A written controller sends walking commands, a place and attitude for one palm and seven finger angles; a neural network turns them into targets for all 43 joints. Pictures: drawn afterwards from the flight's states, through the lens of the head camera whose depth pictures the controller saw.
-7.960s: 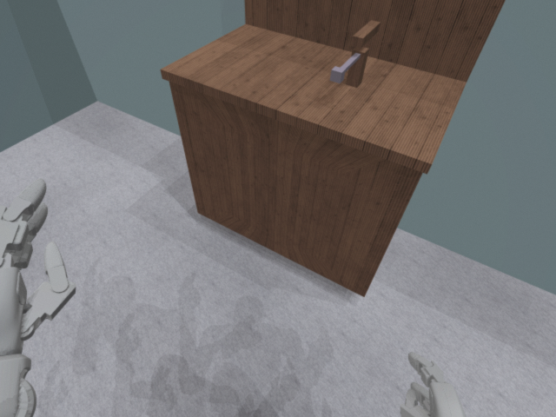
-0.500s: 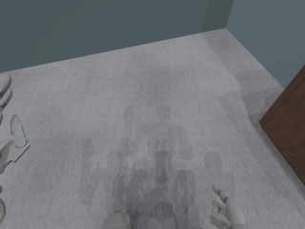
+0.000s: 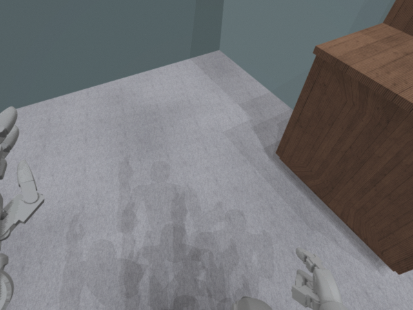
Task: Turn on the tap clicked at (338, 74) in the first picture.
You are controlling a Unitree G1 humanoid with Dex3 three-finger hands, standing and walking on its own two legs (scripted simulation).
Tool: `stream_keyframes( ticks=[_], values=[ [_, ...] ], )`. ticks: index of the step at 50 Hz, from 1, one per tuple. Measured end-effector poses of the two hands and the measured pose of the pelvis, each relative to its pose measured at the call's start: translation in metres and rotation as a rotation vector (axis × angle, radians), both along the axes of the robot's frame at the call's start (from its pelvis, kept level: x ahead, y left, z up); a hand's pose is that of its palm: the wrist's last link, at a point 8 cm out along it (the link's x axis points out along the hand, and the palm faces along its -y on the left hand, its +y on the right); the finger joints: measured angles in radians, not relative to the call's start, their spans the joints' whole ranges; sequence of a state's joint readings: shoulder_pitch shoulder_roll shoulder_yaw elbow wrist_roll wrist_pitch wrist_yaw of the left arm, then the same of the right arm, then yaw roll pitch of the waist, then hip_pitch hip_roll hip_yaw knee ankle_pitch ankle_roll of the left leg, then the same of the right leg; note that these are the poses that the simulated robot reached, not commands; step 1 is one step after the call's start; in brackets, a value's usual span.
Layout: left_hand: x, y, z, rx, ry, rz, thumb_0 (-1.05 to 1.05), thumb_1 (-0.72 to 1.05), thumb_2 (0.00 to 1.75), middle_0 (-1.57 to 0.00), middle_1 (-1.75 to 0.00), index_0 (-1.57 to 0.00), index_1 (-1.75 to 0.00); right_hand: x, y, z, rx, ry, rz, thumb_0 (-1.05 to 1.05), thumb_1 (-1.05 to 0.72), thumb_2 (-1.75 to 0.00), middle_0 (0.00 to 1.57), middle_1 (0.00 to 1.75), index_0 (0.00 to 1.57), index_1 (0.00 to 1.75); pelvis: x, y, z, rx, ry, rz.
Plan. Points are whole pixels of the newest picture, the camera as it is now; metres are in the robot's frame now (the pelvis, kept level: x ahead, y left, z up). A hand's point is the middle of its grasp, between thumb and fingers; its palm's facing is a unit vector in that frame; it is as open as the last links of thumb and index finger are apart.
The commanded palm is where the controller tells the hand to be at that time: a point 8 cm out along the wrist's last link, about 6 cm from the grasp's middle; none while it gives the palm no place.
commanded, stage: turn to face it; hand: left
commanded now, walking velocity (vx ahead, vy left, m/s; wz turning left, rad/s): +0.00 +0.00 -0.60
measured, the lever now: out of the picture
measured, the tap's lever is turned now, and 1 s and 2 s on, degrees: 0 0 0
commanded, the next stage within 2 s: none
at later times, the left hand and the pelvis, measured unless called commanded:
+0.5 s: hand (157, 199) +0.23 +0.10 +0.18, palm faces +0.11 -0.84 -0.53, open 7.4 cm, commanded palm +0.18 +0.16 +0.18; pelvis -0.05 -0.06 +0.00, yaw -17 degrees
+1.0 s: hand (248, 240) +0.19 -0.02 +0.17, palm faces -0.17 -0.86 -0.49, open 7.4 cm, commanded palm +0.16 +0.07 +0.18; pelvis -0.13 -0.07 -0.02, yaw -35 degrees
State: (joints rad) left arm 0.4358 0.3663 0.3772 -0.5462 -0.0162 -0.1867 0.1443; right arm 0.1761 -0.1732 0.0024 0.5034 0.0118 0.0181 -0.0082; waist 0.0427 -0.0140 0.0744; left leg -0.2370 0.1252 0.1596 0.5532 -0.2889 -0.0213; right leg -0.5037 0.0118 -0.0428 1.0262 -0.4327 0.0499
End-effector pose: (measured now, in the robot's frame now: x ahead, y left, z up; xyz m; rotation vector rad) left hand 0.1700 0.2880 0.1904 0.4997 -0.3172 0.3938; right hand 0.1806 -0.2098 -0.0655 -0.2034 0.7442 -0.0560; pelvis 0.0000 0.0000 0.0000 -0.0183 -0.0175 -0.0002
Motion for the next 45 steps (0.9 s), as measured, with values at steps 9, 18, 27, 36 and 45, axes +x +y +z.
stream_keyframes(
  ticks=[9, 18, 27, 36, 45],
  values=[
    [0.032, -0.075, -0.001, 0.096, 0.068, -0.156, 0.01, 0.89, 0.90, -0.20, -0.30, -0.21, -0.30, -0.056, -0.027, -0.036, 0.146, 0.042, -0.083, 0.01, -0.90, -0.90, 0.21, 0.30, 0.21, 0.30, -0.018, -0.042, -0.010, 0.003, 0.017, -0.123],
    [0.035, -0.135, 0.001, 0.143, 0.155, -0.305, 0.01, 0.88, 0.89, -0.21, -0.30, -0.22, -0.30, -0.131, -0.123, -0.047, 0.031, 0.186, -0.324, 0.02, -0.91, -0.90, 0.20, 0.29, 0.21, 0.30, -0.042, -0.063, -0.005, 0.031, 0.016, -0.225],
    [0.029, -0.141, 0.009, 0.091, 0.066, -0.350, 0.01, 0.88, 0.89, -0.21, -0.30, -0.22, -0.30, -0.170, -0.153, -0.015, -0.062, 0.133, -0.437, 0.02, -0.91, -0.90, 0.20, 0.29, 0.20, 0.30, -0.054, -0.063, -0.001, 0.047, 0.025, -0.322],
    [0.026, -0.142, -0.002, 0.015, -0.002, -0.428, 0.01, 0.89, 0.89, -0.21, -0.30, -0.21, -0.30, -0.183, -0.116, -0.001, -0.036, 0.009, -0.460, 0.01, -0.91, -0.90, 0.20, 0.29, 0.20, 0.30, -0.075, -0.047, -0.006, 0.038, -0.008, -0.438],
    [0.023, -0.209, 0.000, 0.046, 0.020, -0.571, 0.01, 0.89, 0.90, -0.20, -0.30, -0.21, -0.30, -0.235, -0.091, -0.028, 0.140, -0.021, -0.510, 0.01, -0.90, -0.90, 0.21, 0.30, 0.21, 0.30, -0.108, -0.062, -0.009, -0.001, -0.007, -0.574]
  ],
)
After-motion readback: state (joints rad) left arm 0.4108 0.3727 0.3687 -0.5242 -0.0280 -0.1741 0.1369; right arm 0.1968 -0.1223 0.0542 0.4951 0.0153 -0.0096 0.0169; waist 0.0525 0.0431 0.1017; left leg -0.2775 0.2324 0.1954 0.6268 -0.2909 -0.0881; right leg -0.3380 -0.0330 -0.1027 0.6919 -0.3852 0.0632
